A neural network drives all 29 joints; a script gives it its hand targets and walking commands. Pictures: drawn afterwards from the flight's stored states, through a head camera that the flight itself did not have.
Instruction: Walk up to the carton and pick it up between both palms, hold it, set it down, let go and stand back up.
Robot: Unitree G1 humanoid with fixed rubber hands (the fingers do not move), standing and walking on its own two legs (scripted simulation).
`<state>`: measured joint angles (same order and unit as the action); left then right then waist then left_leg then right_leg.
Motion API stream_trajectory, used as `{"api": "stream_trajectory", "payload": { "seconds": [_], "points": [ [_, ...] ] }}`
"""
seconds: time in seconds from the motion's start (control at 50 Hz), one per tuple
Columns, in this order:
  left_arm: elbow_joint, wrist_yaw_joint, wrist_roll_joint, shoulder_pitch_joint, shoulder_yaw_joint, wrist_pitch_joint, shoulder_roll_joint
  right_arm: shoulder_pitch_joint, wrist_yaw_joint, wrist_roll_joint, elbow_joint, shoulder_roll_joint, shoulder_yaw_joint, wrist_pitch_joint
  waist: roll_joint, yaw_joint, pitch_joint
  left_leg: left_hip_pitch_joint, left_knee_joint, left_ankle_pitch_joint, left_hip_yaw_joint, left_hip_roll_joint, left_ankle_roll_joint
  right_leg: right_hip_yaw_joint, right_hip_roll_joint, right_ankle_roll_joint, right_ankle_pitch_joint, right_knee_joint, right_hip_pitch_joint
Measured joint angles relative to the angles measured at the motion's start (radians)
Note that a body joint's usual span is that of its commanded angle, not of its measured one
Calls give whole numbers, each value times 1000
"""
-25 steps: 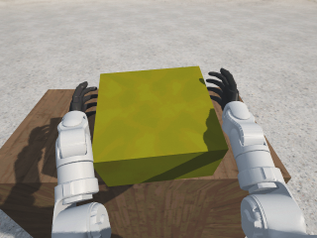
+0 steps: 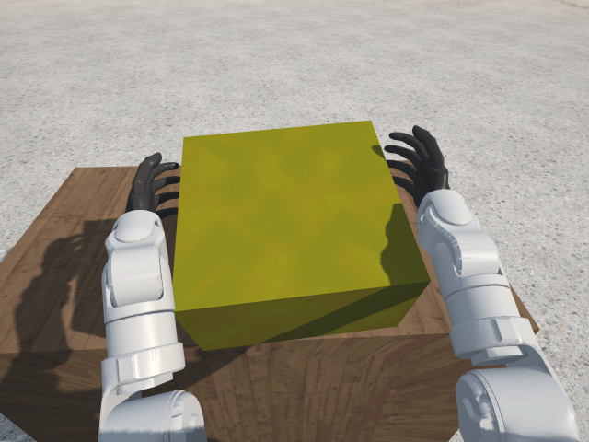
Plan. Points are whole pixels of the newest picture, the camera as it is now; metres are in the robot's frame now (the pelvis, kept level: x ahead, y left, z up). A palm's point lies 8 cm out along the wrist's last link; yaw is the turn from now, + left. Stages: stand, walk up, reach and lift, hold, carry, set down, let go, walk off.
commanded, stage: hold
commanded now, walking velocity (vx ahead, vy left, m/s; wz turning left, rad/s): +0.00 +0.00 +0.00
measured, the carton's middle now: (290, 231) +0.37 -0.01 +0.13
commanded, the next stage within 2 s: none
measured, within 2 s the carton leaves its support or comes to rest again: neither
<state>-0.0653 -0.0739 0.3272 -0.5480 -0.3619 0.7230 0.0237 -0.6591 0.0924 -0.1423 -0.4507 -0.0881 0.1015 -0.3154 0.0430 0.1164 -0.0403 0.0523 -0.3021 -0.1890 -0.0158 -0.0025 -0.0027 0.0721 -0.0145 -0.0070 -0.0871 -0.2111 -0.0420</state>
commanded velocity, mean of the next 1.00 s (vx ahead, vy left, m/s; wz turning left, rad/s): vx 0.00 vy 0.00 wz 0.00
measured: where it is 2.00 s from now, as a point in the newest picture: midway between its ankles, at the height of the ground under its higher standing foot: outside the picture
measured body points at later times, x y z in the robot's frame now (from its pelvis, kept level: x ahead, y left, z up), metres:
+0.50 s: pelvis +0.00 -0.01 +0.00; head -0.06 +0.01 +0.45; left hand +0.36 +0.18 +0.20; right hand +0.36 -0.19 +0.22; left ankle +0.00 +0.11 -0.75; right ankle +0.03 -0.13 -0.75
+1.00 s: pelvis -0.01 -0.01 +0.00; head -0.06 +0.01 +0.45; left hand +0.37 +0.18 +0.20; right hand +0.37 -0.19 +0.22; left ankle +0.00 +0.11 -0.75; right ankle +0.03 -0.13 -0.75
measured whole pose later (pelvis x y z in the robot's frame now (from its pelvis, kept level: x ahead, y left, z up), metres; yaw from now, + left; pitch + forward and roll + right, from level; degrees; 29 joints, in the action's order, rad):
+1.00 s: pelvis -0.01 -0.01 +0.00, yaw +0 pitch -9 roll -1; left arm -0.12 -0.10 0.33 -0.60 -0.40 0.70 0.04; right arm -0.71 0.11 -0.10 -0.50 -0.07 0.12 -0.31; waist 0.04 0.10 -0.03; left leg 0.03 -0.29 -0.17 -0.02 -0.01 0.01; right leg 0.08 -0.01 0.00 -0.08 -0.23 -0.01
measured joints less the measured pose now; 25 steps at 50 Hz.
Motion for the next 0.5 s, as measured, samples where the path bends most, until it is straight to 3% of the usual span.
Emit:
{"api": "stream_trajectory", "payload": {
  "seconds": [0.24,0.5],
  "points": [
    [48,22,-13,21,14,23,-15,10,-3,-15,30,-15,-7,-21,-10,-5,-6,-8,-6,-3,5,-2,-1,-5,2,1,-3,-9,12],
    [4,-11,5,-19,-20,22,-1,-29,13,5,-7,0,-3,-34,-6,-15,12,-6,8,12,-1,-8,8,1,8,10,4,-6,13]
  ]
}}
